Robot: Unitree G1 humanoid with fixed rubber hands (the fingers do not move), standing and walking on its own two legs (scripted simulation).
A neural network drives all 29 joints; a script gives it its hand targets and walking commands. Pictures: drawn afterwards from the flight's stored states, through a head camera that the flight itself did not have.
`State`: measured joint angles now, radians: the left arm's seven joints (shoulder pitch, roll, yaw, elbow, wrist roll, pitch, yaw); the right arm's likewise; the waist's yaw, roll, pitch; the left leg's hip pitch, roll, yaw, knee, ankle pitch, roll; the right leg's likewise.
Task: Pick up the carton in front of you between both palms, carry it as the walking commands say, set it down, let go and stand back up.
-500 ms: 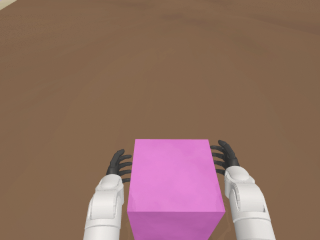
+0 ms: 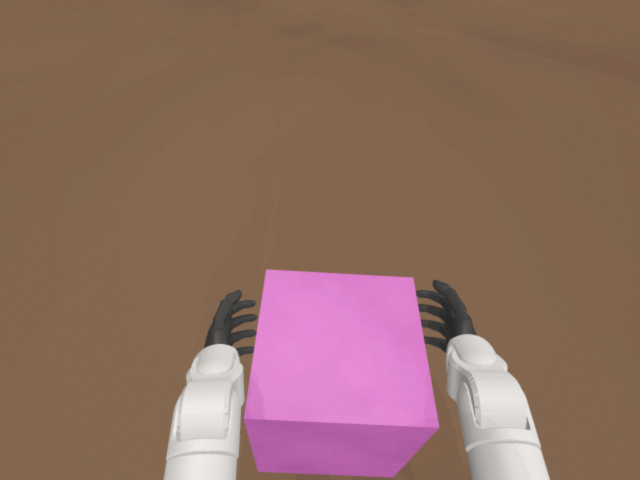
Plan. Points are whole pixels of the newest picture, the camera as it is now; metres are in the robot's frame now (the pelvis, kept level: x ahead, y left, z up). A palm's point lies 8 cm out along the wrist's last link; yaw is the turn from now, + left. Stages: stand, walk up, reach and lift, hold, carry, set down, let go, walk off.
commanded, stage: carry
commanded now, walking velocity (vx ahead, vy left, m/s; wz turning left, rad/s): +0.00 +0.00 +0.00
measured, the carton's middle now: (332, 378) +0.29 +0.00 -0.10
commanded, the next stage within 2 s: hold in 1.72 s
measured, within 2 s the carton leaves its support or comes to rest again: neither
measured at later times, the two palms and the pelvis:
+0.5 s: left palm (226, 290) +0.38 +0.15 +0.02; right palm (434, 266) +0.40 -0.15 +0.03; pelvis +0.10 -0.01 -0.01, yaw +3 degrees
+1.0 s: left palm (214, 316) +0.33 +0.16 +0.03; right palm (436, 290) +0.36 -0.14 +0.04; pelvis +0.06 +0.00 -0.01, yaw +3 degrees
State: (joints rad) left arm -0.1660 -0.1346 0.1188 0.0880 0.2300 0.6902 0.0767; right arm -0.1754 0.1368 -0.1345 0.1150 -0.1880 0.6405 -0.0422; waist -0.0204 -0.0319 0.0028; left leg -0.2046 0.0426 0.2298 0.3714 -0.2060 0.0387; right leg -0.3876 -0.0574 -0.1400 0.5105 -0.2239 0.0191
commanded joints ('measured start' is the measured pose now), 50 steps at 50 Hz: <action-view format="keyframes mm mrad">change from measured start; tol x4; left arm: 1 -478 -871 -590 -111 -273 -13 -265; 9 -402 -852 -449 47 -215 -7 -284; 15 -496 -916 -534 -45 -270 -14 -287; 22 -485 -910 -572 -91 -275 -13 -275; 50 -534 -901 -507 -17 -254 -4 -282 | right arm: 1 -350 895 578 -36 211 33 246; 8 -345 874 514 48 156 66 244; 15 -351 939 519 41 178 55 252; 31 -359 913 528 13 186 53 251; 50 -410 945 480 89 172 61 262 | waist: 1 16 45 -346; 5 20 -58 -336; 21 21 59 -411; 50 22 32 -288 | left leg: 1 35 141 -50 65 130 -26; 3 25 115 -87 55 73 -40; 6 99 123 -104 103 191 -59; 11 79 112 -108 128 332 -67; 24 154 125 -113 149 572 -57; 50 19 125 -139 36 81 -20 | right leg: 1 315 -124 58 -92 446 -36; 2 319 -157 79 -83 535 -48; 6 267 -157 97 -73 622 -64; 8 302 -155 89 -38 717 -68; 15 337 -137 65 34 798 -73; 23 262 -97 37 53 613 -54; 29 276 -103 42 49 571 -53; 50 207 -114 65 -49 235 -41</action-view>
